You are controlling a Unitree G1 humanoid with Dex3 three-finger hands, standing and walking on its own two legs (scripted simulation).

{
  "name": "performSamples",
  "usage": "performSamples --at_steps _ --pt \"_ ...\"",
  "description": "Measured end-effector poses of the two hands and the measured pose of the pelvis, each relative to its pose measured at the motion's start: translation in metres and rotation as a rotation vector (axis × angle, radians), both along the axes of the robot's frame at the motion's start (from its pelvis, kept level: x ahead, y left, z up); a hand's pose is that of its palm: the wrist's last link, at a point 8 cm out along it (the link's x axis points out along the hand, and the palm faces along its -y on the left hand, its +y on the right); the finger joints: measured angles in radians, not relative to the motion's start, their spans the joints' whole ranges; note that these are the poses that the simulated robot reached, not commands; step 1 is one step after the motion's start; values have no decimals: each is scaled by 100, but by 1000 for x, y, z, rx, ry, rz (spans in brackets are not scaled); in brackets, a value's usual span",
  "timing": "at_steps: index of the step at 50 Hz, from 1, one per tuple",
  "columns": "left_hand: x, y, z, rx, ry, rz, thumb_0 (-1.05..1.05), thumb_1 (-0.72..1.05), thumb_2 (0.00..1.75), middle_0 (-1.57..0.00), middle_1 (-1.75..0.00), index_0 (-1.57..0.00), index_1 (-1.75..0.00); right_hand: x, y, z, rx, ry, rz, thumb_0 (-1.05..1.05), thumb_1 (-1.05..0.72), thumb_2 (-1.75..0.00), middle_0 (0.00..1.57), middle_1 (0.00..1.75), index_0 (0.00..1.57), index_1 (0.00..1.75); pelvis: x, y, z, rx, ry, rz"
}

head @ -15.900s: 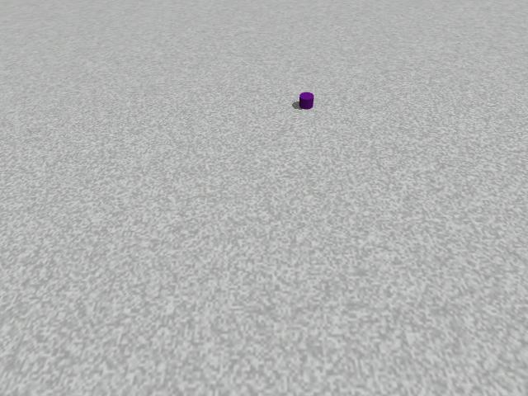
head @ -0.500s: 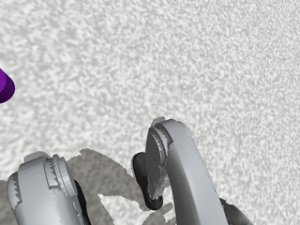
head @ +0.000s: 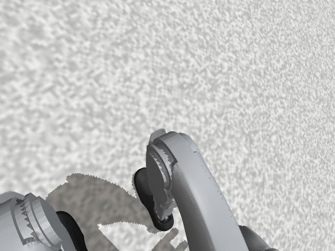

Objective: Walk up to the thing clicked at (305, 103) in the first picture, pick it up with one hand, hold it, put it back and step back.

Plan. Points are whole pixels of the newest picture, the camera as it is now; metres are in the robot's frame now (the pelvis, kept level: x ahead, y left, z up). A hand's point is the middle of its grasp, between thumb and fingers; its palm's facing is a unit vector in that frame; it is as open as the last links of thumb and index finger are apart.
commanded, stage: rest palm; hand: left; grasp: from above
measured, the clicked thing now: out of the picture +0.50 +0.33 -0.27
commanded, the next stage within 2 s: close in 0.86 s
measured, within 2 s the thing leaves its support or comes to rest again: neither
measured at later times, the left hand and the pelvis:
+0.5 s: hand out of the picture +0.47 +0.32 -0.23, palm faces -0.44 -0.14 -0.89, open 13.8 cm; pelvis +0.00 +0.00 +0.00, yaw -1 degrees
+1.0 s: hand out of the picture +0.49 +0.32 -0.24, palm faces -0.43 -0.15 -0.89, open 13.1 cm; pelvis +0.00 +0.00 +0.00, yaw -2 degrees
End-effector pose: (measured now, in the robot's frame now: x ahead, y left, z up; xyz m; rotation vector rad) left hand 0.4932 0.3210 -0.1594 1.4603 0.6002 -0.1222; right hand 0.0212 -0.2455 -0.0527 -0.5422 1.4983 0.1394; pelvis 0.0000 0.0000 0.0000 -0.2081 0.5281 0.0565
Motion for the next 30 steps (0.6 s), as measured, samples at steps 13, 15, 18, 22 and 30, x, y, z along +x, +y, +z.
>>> performSamples --at_steps 13,15,18,22,30 --pt "-6 5 -12 -44 23 -25 0 -54 102 -9 -100 -7 -100 -1 -7 11 -37 43 24 0 -90 -90 20 30 20 30 1 -1 3 -11 -14 -8" --pt "-7 6 -12 -45 15 -39 0 -53 102 -9 -100 -7 -100 3 -9 12 -47 39 38 0 -90 -90 20 30 20 30 1 -1 3 -14 -16 -9" --pt "-10 7 -12 -45 13 -54 0 -53 104 -9 -100 -8 -101 10 -10 14 -56 23 58 0 -90 -90 20 30 20 30 1 0 3 -19 -20 -9" --pt "-12 7 -12 -45 4 -63 0 -52 106 -10 -102 -8 -102 19 -9 15 -61 -4 83 0 -90 -90 20 30 20 30 1 2 3 -27 -23 -9" --pt "-11 4 -18 -33 -11 -60 0 -48 107 -11 -105 -10 -105 26 -2 13 -35 -34 112 0 -90 -90 20 30 20 30 0 3 1 -30 -31 -9"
